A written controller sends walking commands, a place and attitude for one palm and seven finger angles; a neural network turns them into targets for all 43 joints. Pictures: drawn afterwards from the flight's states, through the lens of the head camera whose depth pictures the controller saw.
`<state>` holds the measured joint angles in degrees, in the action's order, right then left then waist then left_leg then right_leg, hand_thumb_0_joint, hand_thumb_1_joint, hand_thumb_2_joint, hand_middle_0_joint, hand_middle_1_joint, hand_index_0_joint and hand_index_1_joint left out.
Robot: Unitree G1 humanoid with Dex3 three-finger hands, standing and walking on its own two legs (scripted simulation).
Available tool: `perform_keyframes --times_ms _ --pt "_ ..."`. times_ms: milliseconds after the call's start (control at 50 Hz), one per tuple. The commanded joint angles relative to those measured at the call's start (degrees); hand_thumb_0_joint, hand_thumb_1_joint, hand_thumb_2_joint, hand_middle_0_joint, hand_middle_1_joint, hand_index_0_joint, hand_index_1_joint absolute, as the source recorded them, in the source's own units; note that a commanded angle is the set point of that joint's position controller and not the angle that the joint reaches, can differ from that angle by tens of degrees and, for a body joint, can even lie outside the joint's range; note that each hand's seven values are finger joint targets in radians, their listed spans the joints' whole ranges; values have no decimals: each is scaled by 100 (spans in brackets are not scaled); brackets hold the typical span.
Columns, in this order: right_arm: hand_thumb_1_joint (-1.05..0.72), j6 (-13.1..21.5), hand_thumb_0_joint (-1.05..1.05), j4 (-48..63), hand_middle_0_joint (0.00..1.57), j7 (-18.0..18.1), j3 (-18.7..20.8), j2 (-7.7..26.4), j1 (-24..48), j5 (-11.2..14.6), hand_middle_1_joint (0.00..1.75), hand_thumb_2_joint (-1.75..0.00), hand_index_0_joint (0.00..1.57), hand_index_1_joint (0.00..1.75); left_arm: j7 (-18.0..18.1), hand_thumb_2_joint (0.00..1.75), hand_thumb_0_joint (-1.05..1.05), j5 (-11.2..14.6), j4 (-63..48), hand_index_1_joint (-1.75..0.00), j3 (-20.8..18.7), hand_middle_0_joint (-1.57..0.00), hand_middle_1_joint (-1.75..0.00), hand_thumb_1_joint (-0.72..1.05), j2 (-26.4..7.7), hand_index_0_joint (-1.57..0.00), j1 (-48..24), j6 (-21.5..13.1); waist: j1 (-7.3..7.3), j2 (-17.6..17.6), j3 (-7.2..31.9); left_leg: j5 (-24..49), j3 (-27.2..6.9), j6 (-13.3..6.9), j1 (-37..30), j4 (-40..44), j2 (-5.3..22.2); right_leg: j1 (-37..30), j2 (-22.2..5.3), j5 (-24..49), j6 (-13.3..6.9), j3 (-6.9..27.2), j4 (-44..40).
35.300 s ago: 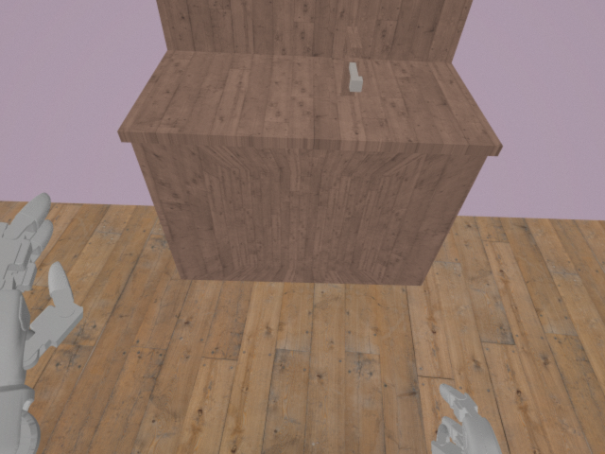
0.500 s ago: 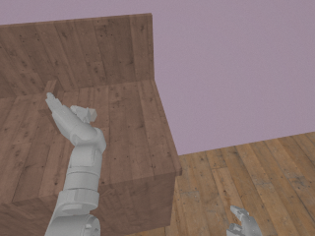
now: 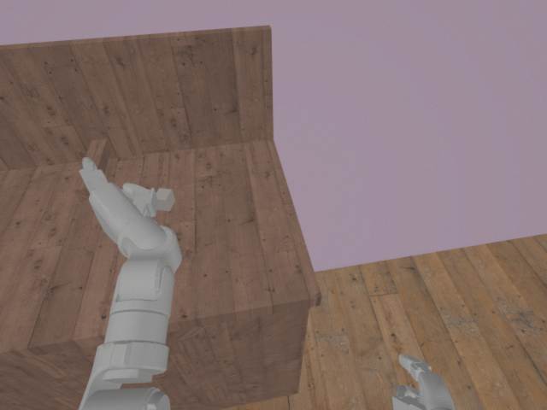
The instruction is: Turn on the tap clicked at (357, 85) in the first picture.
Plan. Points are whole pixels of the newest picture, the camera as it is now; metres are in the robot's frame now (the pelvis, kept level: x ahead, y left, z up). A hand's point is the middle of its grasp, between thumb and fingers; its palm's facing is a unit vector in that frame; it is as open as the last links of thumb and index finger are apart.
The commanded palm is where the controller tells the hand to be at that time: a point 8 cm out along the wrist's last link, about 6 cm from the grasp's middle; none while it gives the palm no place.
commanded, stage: draw the hand back beside the body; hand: left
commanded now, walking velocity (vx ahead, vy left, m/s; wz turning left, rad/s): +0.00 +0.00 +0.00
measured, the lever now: (164, 199) +0.43 +0.25 +0.06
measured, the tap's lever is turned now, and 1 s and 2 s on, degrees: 71 71 71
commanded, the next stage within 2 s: step back with the hand held close in 1.44 s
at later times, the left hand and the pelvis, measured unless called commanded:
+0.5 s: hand (127, 241) +0.28 +0.22 +0.14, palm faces +0.35 -0.90 -0.25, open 7.7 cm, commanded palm +0.24 +0.26 +0.15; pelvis -0.02 +0.01 +0.01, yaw -2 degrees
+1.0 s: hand (93, 272) +0.22 +0.24 +0.15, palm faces +0.37 -0.88 -0.30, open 7.5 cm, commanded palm +0.18 +0.28 +0.17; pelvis +0.00 +0.01 +0.01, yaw -2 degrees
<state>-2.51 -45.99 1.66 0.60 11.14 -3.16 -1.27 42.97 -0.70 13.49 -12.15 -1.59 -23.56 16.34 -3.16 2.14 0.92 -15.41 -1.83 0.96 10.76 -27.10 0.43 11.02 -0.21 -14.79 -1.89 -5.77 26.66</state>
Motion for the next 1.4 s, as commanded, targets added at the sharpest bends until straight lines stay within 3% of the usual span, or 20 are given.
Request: perform_keyframes --times_ms 0,60,80,120,140,160,180,200,220,280,360,380,580,600,800,900,940,1080,1140,1380 --pt "-90 18 0 1114 20 283 156 731 517 152 30 -90 20 30 -1533 90 0 -191 -1942 -16 712 -15 -16 90 -987 -15 -1808 -538 239 -72 1752 2134 209 -196 -657 184 -31 -882 -52 2248 -55 365 -94" --pt "-90 -88 0 1330 20 444 61 745 499 280 30 -90 20 30 -2644 90 0 323 -1906 -17 150 -16 -17 90 -1673 -16 -893 -621 95 -436 1465 1895 216 -248 -496 338 -33 -1091 -2 2357 -25 435 -216" --pt "-90 -132 0 1389 20 479 30 722 566 319 30 -90 20 30 -2782 90 0 584 -1753 -17 -371 -16 -17 90 -1921 -16 -368 -552 -96 -351 1293 1772 224 -233 -393 430 -41 -1172 28 2199 -22 422 -331" --pt "-90 -89 0 1609 20 495 -58 636 794 431 30 -90 20 30 -2769 90 0 887 -2053 -18 -683 -16 -18 90 -1972 -16 -113 -434 -241 -613 1124 1542 253 -240 -224 560 -56 -1233 15 1896 35 450 -478" --pt "-90 -46 0 1649 20 488 -67 605 872 439 30 -90 20 30 -2666 90 0 880 -2381 -18 -696 -16 -18 90 -1972 -16 -175 -414 -234 -414 1117 1550 302 -238 -280 566 -55 -1200 6 1824 45 481 -514" --pt "-90 46 0 1470 20 326 41 729 282 226 30 -90 20 30 -2965 90 0 583 -2019 -18 -805 -16 -18 90 -3030 -16 682 -888 59 -435 753 1419 230 -272 -319 545 45 -1041 -132 1904 85 530 -498" --pt "-90 79 0 1517 20 235 78 751 260 252 30 -90 20 30 -3086 90 0 627 -2033 -19 -1116 -16 -19 90 -3186 -16 1043 -1148 -104 -81 787 1399 243 -249 -233 611 4 -1134 -116 1793 38 512 -551" --pt "-90 161 0 1666 20 184 42 676 299 262 30 -90 20 30 -3229 90 0 598 -2391 -19 -652 -16 -19 90 -2818 -16 934 -1397 1 55 764 1369 315 -266 -329 650 -10 -1108 -125 1757 52 551 -591" --pt "-90 260 0 1727 20 166 67 684 303 278 30 -90 20 30 -3285 90 0 593 -2756 -19 -590 -16 -19 90 -2870 -16 681 -1616 45 300 762 1308 305 -251 -442 667 1 -1046 -108 1613 33 561 -657" --pt "-90 527 0 1710 20 170 112 774 264 252 30 -90 20 30 -3347 90 0 521 -3133 -20 -195 -17 -20 90 -2700 -17 301 -2008 204 333 517 1095 257 -242 -778 763 15 -713 -29 1180 32 545 -883" --pt "-90 734 0 1613 20 205 140 827 202 268 30 -90 20 30 -3351 90 0 487 -2793 -21 171 -17 -21 90 -2412 -17 387 -2286 295 -181 338 569 193 -293 -897 883 -4 -481 8 476 72 519 -1067" --pt "-90 742 0 1564 20 223 139 835 221 271 30 -90 20 30 -3360 90 0 461 -2713 -22 231 -17 -22 90 -2371 -17 378 -2332 307 -104 164 418 195 -294 -885 921 -29 -390 9 307 69 533 -1151" --pt "-90 652 0 1641 20 149 164 795 210 188 30 -90 20 30 -3442 90 0 460 -3068 -25 -759 -18 -25 90 -2968 -18 2102 -2656 -23 38 573 1058 125 -235 -682 976 -12 -1171 -18 1010 -11 480 -985" --pt "-90 648 0 1702 20 125 148 746 198 197 30 -90 20 30 -3486 90 0 470 -3163 -25 -609 -18 -25 90 -2745 -18 2280 -2657 7 51 497 1102 149 -226 -648 964 17 -1129 -37 1082 -11 472 -946" --pt "-90 748 0 1775 20 122 169 758 177 176 30 -90 20 30 -3546 90 0 465 -3913 -28 -462 -19 -28 90 -2519 -19 2866 -2635 88 -56 191 1105 108 -218 -691 862 94 -765 -20 968 0 438 -932" --pt "-90 832 0 1769 20 127 164 751 168 154 30 -90 20 30 -3493 90 0 425 -4320 -29 -492 -20 -29 90 -2543 -20 3136 -2657 62 292 238 1192 58 -198 -747 817 69 -786 -36 1017 -18 429 -862" --pt "-90 851 0 1782 20 126 176 757 151 136 30 -90 20 30 -3472 90 0 447 -4413 -30 -631 -20 -30 90 -2626 -20 3438 -2654 13 -13 357 1389 33 -209 -738 772 80 -893 -29 1204 -16 400 -796" --pt "-90 846 0 1810 20 119 175 747 124 126 30 -90 20 30 -3467 90 0 454 -4781 -30 -878 -20 -30 90 -2713 -20 4163 -2618 -23 291 212 1515 17 -176 -578 689 82 -887 -62 1310 -28 397 -749" --pt "-90 855 0 1848 20 112 190 732 115 141 30 -90 20 30 -3477 90 0 475 -4888 -30 -882 -20 -30 90 -2652 -20 4442 -2617 -27 42 219 1495 24 -194 -535 626 109 -824 -68 1301 -10 380 -713" --pt "-90 906 0 1792 20 182 162 734 168 140 30 -90 20 30 -3430 90 0 448 -4844 -30 -858 -20 -30 90 -2675 -20 4187 -2595 -4 222 159 1208 -21 -213 -502 628 51 -727 -92 1037 -11 379 -705"
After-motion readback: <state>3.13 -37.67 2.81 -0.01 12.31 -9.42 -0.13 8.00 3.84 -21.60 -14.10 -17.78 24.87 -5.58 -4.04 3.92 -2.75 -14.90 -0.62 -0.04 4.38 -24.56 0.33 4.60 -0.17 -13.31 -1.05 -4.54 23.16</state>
